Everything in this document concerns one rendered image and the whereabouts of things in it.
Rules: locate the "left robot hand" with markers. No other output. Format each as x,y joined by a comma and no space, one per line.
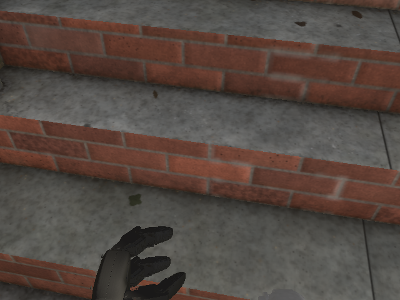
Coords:
118,273

